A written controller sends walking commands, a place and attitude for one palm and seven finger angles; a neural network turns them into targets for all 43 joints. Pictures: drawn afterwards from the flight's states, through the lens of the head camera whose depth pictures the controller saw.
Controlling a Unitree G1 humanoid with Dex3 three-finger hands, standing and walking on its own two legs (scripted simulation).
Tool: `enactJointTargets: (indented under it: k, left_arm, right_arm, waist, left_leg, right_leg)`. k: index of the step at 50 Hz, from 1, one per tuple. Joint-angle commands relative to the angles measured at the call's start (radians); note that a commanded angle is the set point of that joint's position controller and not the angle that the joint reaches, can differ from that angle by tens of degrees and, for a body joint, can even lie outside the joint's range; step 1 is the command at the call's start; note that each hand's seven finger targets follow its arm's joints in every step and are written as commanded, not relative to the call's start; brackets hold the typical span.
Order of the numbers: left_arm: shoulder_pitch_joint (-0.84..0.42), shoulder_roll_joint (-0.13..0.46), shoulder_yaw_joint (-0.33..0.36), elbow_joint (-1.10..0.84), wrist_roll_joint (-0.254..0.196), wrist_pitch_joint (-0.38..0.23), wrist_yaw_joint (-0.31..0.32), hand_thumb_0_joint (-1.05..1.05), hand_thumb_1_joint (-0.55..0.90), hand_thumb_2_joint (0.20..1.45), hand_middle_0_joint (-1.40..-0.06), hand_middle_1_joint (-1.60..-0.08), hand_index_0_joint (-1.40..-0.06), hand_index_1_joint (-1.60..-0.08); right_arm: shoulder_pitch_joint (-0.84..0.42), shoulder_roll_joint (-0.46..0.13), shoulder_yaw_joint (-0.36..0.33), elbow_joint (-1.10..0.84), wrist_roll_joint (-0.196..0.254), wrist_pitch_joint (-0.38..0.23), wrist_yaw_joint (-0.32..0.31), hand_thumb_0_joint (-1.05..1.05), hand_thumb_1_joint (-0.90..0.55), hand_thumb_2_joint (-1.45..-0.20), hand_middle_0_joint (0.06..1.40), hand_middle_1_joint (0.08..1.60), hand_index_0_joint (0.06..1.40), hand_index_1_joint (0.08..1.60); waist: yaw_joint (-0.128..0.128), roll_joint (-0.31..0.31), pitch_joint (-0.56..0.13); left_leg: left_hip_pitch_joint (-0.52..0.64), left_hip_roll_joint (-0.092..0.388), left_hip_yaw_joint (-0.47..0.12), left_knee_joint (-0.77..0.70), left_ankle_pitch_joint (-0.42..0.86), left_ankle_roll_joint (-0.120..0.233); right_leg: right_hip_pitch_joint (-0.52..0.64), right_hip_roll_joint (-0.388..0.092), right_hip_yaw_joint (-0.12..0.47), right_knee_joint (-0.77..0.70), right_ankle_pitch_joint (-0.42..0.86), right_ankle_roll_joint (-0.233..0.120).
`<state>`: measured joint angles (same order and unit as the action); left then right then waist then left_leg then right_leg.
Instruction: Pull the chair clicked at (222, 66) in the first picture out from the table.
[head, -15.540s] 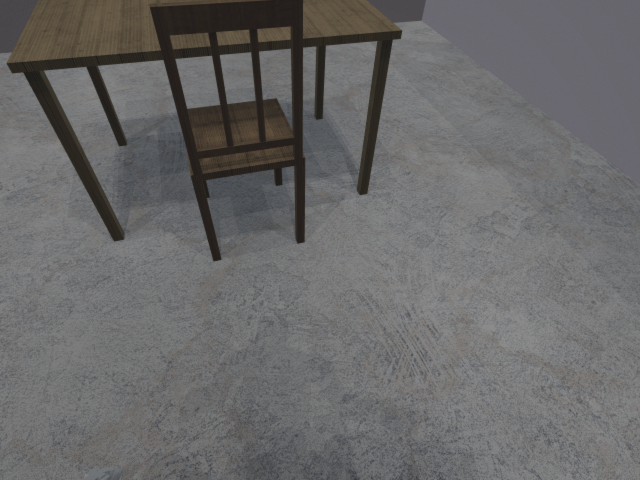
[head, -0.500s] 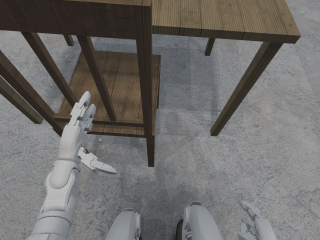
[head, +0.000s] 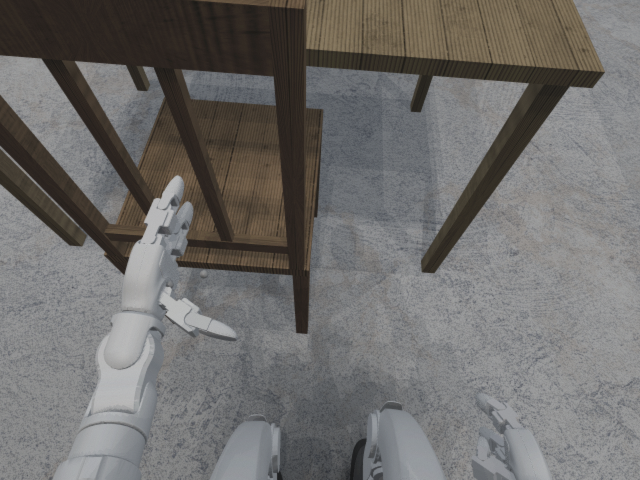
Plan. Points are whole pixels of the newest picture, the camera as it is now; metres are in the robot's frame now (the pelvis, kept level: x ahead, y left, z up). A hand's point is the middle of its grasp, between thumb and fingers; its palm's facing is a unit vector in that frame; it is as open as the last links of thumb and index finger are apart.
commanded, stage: push the fingers through the gap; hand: left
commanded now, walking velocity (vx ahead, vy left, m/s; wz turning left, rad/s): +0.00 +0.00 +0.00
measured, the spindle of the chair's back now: (126, 168) +0.49 +0.27 +0.04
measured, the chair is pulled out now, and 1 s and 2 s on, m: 0.00 0.00 0.00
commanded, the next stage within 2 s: hook a spindle and tug to test in 1.42 s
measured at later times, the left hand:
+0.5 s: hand (215, 231) +0.41 +0.14 +0.02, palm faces -0.06 -1.00 -0.05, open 17.0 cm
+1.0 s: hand (221, 200) +0.46 +0.14 +0.02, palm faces -0.04 -1.00 -0.05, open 17.0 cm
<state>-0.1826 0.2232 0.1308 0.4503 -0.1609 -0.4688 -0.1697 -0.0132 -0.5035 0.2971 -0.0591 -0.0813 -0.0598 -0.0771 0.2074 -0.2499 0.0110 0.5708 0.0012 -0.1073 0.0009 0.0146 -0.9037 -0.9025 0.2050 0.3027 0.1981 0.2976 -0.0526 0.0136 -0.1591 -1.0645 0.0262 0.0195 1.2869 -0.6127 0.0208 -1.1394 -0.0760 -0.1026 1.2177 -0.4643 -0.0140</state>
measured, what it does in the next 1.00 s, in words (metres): stands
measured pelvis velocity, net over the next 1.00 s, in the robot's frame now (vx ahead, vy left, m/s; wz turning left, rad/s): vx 0.00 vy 0.00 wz -0.02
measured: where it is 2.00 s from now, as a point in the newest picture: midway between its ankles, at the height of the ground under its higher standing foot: outside the picture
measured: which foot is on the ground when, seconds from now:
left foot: down 0.00-1.00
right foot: down 0.00-1.00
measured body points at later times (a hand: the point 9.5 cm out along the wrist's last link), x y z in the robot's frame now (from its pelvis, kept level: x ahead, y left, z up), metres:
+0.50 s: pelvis +0.00 +0.00 +0.00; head +0.13 +0.01 +0.43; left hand +0.41 +0.20 +0.03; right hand +0.10 -0.26 -0.12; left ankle +0.00 +0.11 -0.62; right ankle +0.06 -0.12 -0.62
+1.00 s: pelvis +0.00 +0.00 +0.00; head +0.14 +0.01 +0.42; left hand +0.45 +0.20 +0.03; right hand +0.07 -0.26 -0.12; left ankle +0.00 +0.11 -0.62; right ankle +0.06 -0.12 -0.62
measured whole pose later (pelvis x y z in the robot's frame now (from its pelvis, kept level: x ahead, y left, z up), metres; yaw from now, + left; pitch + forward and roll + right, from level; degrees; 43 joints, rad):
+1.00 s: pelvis +0.00 +0.00 +0.00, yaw -1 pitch +25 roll -1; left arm -0.63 0.31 0.27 0.89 -0.10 -0.51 -0.15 -0.01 -0.50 0.30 -0.06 -0.08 -0.06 -0.08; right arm 0.28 -0.25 0.01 0.62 -0.02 -0.03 0.02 0.01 -0.90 -0.90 0.20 0.30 0.20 0.30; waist -0.13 0.02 -0.15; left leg -1.13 0.03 0.04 1.29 -0.60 0.03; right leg -1.21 -0.06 -0.08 1.21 -0.44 -0.01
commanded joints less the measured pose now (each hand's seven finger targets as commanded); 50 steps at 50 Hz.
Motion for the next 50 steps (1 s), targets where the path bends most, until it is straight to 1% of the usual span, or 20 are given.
enactJointTargets:
  k: [1, 3, 6, 9, 10, 13, 20, 22, 27, 28, 32, 34, 37, 38, 39, 40, 42, 44, 48, 50]
  left_arm:
    - [-0.293, 0.116, 0.04, -0.191, -0.004, -0.073, 0.002, 0.0, -0.5, 0.3, -0.06, -0.08, -0.06, -0.08]
    - [-0.283, 0.139, 0.064, -0.157, -0.004, -0.062, 0.0, 0.0, -0.5, 0.3, -0.06, -0.08, -0.06, -0.08]
    - [-0.328, 0.118, 0.049, -0.124, -0.005, -0.05, -0.002, 0.0, -0.5, 0.3, -0.06, -0.08, -0.06, -0.08]
    - [-0.353, 0.148, 0.081, -0.111, 0.003, -0.053, 0.013, 0.0, -0.5, 0.3, -0.06, -0.08, -0.06, -0.08]
    - [-0.358, 0.136, 0.074, -0.101, 0.002, -0.053, 0.014, 0.0, -0.5, 0.3, -0.06, -0.08, -0.06, -0.08]
    - [-0.409, 0.17, 0.101, -0.063, 0.008, -0.066, 0.022, 0.0, -0.5, 0.3, -0.06, -0.08, -0.06, -0.08]
    - [-0.526, 0.184, 0.105, 0.012, 0.019, -0.085, 0.016, 0.0, -0.5, 0.3, -0.06, -0.08, -0.06, -0.08]
    - [-0.56, 0.17, 0.092, 0.034, 0.017, -0.084, 0.012, 0.0, -0.5, 0.3, -0.06, -0.08, -0.06, -0.08]
    - [-0.591, 0.2, 0.121, 0.073, 0.021, -0.086, 0.014, 0.0, -0.5, 0.3, -0.06, -0.08, -0.06, -0.08]
    - [-0.589, 0.201, 0.128, 0.107, 0.023, -0.083, 0.018, 0.0, -0.5, 0.3, -0.06, -0.08, -0.06, -0.08]
    - [-0.667, 0.213, 0.134, 0.151, 0.033, -0.091, 0.023, 0.0, -0.5, 0.3, -0.06, -0.08, -0.06, -0.08]
    - [-0.704, 0.238, 0.154, 0.139, 0.036, -0.103, 0.025, 0.0, -0.5, 0.3, -0.06, -0.08, -0.06, -0.08]
    - [-0.711, 0.232, 0.151, 0.151, 0.035, -0.109, 0.02, 0.0, -0.5, 0.3, -0.06, -0.08, -0.06, -0.08]
    - [-0.696, 0.257, 0.175, 0.166, 0.038, -0.11, 0.022, 0.0, -0.5, 0.3, -0.06, -0.08, -0.06, -0.08]
    - [-0.706, 0.229, 0.148, 0.171, 0.039, -0.11, 0.019, 0.0, -0.5, 0.3, -0.06, -0.08, -0.06, -0.08]
    - [-0.708, 0.213, 0.143, 0.187, 0.036, -0.105, 0.019, 0.0, -0.5, 0.3, -0.06, -0.08, -0.06, -0.08]
    - [-0.726, 0.249, 0.169, 0.212, 0.04, -0.102, 0.019, 0.0, -0.5, 0.3, -0.06, -0.08, -0.06, -0.08]
    - [-0.748, 0.237, 0.163, 0.225, 0.043, -0.102, 0.019, 0.0, -0.5, 0.3, -0.06, -0.08, -0.06, -0.08]
    - [-0.821, 0.265, 0.176, 0.231, 0.051, -0.12, 0.019, 0.0, -0.5, 0.3, -0.06, -0.08, -0.06, -0.08]
    - [-0.824, 0.273, 0.184, 0.261, 0.051, -0.121, 0.017, 0.0, -0.5, 0.3, -0.06, -0.08, -0.06, -0.08]
  right_arm:
    - [0.046, -0.145, -0.061, -0.098, -0.001, -0.043, -0.014, 0.0, -0.9, -0.9, 0.2, 0.3, 0.2, 0.3]
    - [0.054, -0.15, -0.06, -0.1, 0.0, -0.041, -0.014, 0.0, -0.9, -0.9, 0.2, 0.3, 0.2, 0.3]
    - [0.057, -0.148, -0.06, -0.095, 0.003, -0.033, -0.012, 0.0, -0.9, -0.9, 0.2, 0.3, 0.2, 0.3]
    - [0.067, -0.15, -0.059, -0.094, 0.001, -0.026, -0.012, 0.0, -0.9, -0.9, 0.2, 0.3, 0.2, 0.3]
    - [0.068, -0.148, -0.061, -0.097, 0.001, -0.025, -0.01, 0.0, -0.9, -0.9, 0.2, 0.3, 0.2, 0.3]
    - [0.076, -0.151, -0.058, -0.084, 0.0, -0.022, -0.012, 0.0, -0.9, -0.9, 0.2, 0.3, 0.2, 0.3]
    - [0.099, -0.155, -0.058, -0.064, -0.005, -0.014, -0.009, 0.0, -0.9, -0.9, 0.2, 0.3, 0.2, 0.3]
    - [0.111, -0.156, -0.059, -0.054, -0.005, -0.012, -0.009, 0.0, -0.9, -0.9, 0.2, 0.3, 0.2, 0.3]
    - [0.131, -0.159, -0.062, -0.049, -0.008, 0.0, -0.005, 0.0, -0.9, -0.9, 0.2, 0.3, 0.2, 0.3]
    - [0.134, -0.162, -0.062, -0.048, -0.009, 0.003, -0.005, 0.0, -0.9, -0.9, 0.2, 0.3, 0.2, 0.3]
    - [0.144, -0.161, -0.058, -0.041, -0.01, 0.014, -0.004, 0.0, -0.9, -0.9, 0.2, 0.3, 0.2, 0.3]
    - [0.152, -0.163, -0.06, -0.039, -0.014, 0.017, -0.003, 0.0, -0.9, -0.9, 0.2, 0.3, 0.2, 0.3]
    - [0.158, -0.16, -0.061, -0.035, -0.016, 0.023, 0.0, 0.0, -0.9, -0.9, 0.2, 0.3, 0.2, 0.3]
    - [0.165, -0.164, -0.061, -0.037, -0.018, 0.025, 0.001, 0.0, -0.9, -0.9, 0.2, 0.3, 0.2, 0.3]
    - [0.164, -0.161, -0.059, -0.035, -0.018, 0.028, 0.004, 0.0, -0.9, -0.9, 0.2, 0.3, 0.2, 0.3]
    - [0.169, -0.161, -0.062, -0.031, -0.017, 0.032, 0.005, 0.0, -0.9, -0.9, 0.2, 0.3, 0.2, 0.3]
    - [0.174, -0.165, -0.061, -0.028, -0.017, 0.039, 0.005, 0.0, -0.9, -0.9, 0.2, 0.3, 0.2, 0.3]
    - [0.176, -0.163, -0.061, -0.031, -0.019, 0.043, 0.005, 0.0, -0.9, -0.9, 0.2, 0.3, 0.2, 0.3]
    - [0.185, -0.164, -0.059, -0.025, -0.023, 0.049, 0.003, 0.0, -0.9, -0.9, 0.2, 0.3, 0.2, 0.3]
    - [0.188, -0.165, -0.058, -0.018, -0.025, 0.053, 0.005, 0.0, -0.9, -0.9, 0.2, 0.3, 0.2, 0.3]
  waist:
    - [-0.021, 0.044, -0.406]
    - [-0.015, 0.025, -0.417]
    - [-0.023, 0.026, -0.394]
    - [-0.018, 0.018, -0.421]
    - [-0.023, 0.012, -0.421]
    - [-0.03, 0.0, -0.405]
    - [-0.044, 0.048, -0.423]
    - [-0.055, 0.043, -0.432]
    - [-0.049, 0.045, -0.462]
    - [-0.056, 0.024, -0.451]
    - [-0.068, 0.03, -0.428]
    - [-0.065, 0.048, -0.477]
    - [-0.069, 0.053, -0.492]
    - [-0.058, 0.062, -0.498]
    - [-0.066, 0.073, -0.497]
    - [-0.076, 0.041, -0.486]
    - [-0.073, 0.038, -0.465]
    - [-0.078, 0.041, -0.473]
    - [-0.083, 0.074, -0.489]
    - [-0.087, 0.066, -0.484]
  left_leg:
    - [0.168, -0.028, -0.054, -0.193, 0.358, -0.013]
    - [0.153, -0.029, -0.055, -0.196, 0.371, -0.011]
    - [0.143, -0.029, -0.05, -0.2, 0.34, -0.012]
    - [0.143, -0.029, -0.051, -0.203, 0.354, -0.012]
    - [0.139, -0.03, -0.046, -0.2, 0.35, -0.011]
    - [0.113, -0.031, -0.046, -0.199, 0.321, -0.009]
    - [0.128, -0.03, -0.046, -0.197, 0.323, -0.012]
    - [0.137, -0.028, -0.045, -0.19, 0.343, -0.01]
    - [0.135, -0.029, -0.044, -0.191, 0.374, -0.012]
    - [0.124, -0.029, -0.048, -0.19, 0.364, -0.01]
    - [0.102, -0.029, -0.043, -0.189, 0.334, -0.008]
    - [0.126, -0.029, -0.045, -0.182, 0.362, -0.008]
    - [0.139, -0.028, -0.04, -0.177, 0.395, -0.009]
    - [0.14, -0.028, -0.045, -0.179, 0.407, -0.011]
    - [0.154, -0.026, -0.048, -0.183, 0.415, -0.013]
    - [0.154, -0.023, -0.048, -0.179, 0.42, -0.011]
    - [0.116, -0.026, -0.042, -0.181, 0.388, -0.01]
    - [0.118, -0.028, -0.04, -0.179, 0.385, -0.008]
    - [0.136, -0.027, -0.045, -0.174, 0.4, -0.008]
    - [0.133, -0.026, -0.047, -0.171, 0.404, -0.009]
  right_leg:
    - [0.318, 0.047, 0.069, -0.127, 0.213, -0.013]
    - [0.34, 0.049, 0.068, -0.124, 0.23, -0.014]
    - [0.327, 0.048, 0.072, -0.135, 0.207, -0.011]
    - [0.345, 0.049, 0.073, -0.13, 0.224, -0.011]
    - [0.348, 0.049, 0.076, -0.136, 0.225, -0.009]
    - [0.345, 0.052, 0.079, -0.138, 0.205, -0.009]
    - [0.32, 0.051, 0.082, -0.135, 0.2, -0.011]
    - [0.317, 0.052, 0.084, -0.136, 0.219, -0.01]
    - [0.342, 0.053, 0.085, -0.131, 0.253, -0.01]
    - [0.33, 0.056, 0.079, -0.129, 0.241, -0.009]
    - [0.32, 0.056, 0.086, -0.134, 0.222, -0.008]
    - [0.325, 0.056, 0.088, -0.127, 0.241, -0.008]
    - [0.342, 0.056, 0.09, -0.128, 0.28, -0.007]
    - [0.34, 0.058, 0.086, -0.12, 0.283, -0.011]
    - [0.327, 0.058, 0.082, -0.119, 0.283, -0.01]
    - [0.321, 0.06, 0.08, -0.124, 0.288, -0.007]
    - [0.337, 0.059, 0.086, -0.129, 0.277, -0.008]
    - [0.331, 0.06, 0.087, -0.13, 0.272, -0.007]
    - [0.315, 0.061, 0.087, -0.121, 0.276, -0.009]
    - [0.315, 0.062, 0.087, -0.124, 0.279, -0.009]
